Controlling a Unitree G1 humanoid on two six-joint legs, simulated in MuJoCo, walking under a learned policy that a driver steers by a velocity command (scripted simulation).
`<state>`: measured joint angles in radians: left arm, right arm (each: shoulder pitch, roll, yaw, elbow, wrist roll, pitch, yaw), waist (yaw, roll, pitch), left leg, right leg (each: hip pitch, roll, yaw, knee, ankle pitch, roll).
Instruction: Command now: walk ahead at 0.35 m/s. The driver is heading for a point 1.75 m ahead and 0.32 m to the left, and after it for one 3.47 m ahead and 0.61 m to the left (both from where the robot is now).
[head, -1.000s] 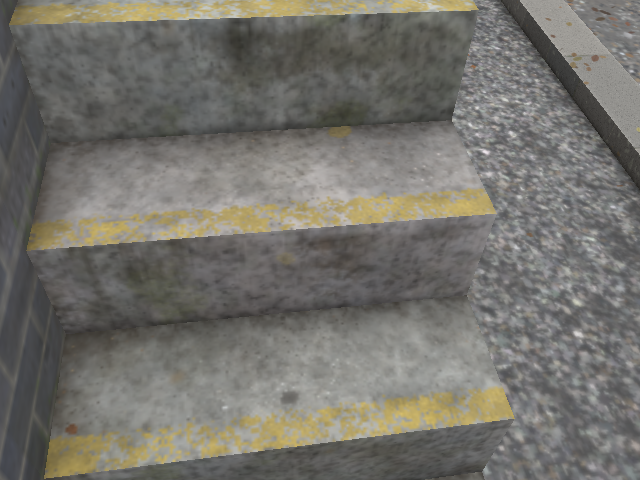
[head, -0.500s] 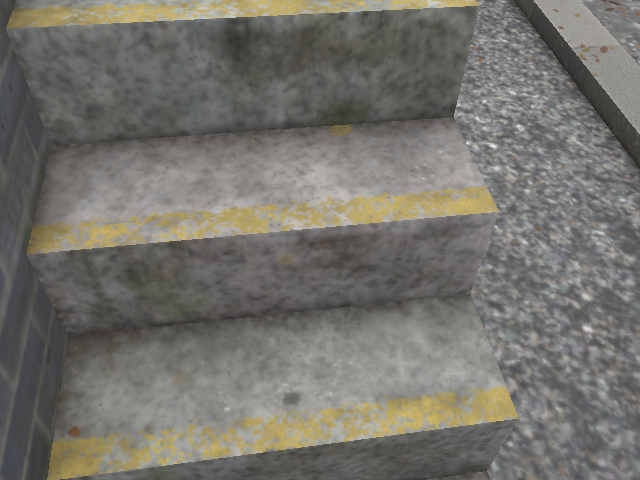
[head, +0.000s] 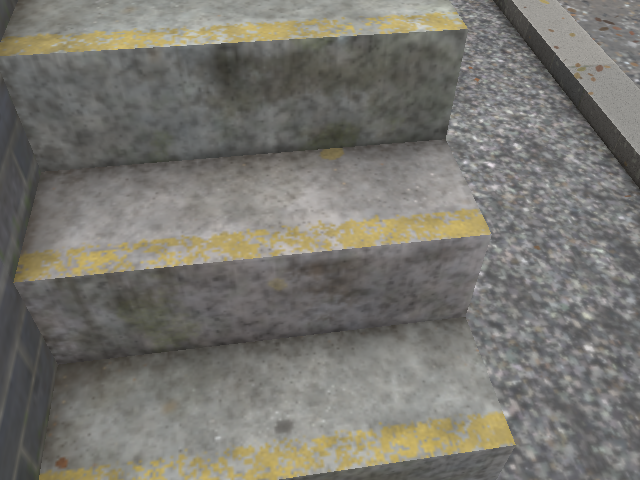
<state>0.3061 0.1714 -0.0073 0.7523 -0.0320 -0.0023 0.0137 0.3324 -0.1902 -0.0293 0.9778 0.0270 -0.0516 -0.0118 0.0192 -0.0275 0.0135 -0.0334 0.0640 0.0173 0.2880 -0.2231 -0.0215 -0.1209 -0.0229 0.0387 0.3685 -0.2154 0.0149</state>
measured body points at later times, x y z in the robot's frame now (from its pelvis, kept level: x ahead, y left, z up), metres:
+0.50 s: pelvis +0.06 -0.01 +0.00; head +0.06 +0.00 +0.45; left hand +0.17 +0.23 -0.12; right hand +0.17 -0.26 -0.13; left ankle -0.04 +0.15 -0.74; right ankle -0.01 -0.13 -0.75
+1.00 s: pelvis +0.03 +0.02 +0.00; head +0.02 +0.03 +0.45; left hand +0.19 +0.24 -0.10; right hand +0.11 -0.22 -0.13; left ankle -0.04 +0.16 -0.75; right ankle -0.01 -0.13 -0.75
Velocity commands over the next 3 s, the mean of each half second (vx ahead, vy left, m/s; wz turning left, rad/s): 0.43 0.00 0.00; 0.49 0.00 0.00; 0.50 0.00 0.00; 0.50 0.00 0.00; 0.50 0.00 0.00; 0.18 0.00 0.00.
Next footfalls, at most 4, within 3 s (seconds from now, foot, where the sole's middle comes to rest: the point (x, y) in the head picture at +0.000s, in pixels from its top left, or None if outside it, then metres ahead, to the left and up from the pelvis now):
none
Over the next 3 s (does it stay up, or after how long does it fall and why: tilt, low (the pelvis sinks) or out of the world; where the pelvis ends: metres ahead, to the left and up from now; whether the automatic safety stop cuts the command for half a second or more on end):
stays up -0.02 0.02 0.00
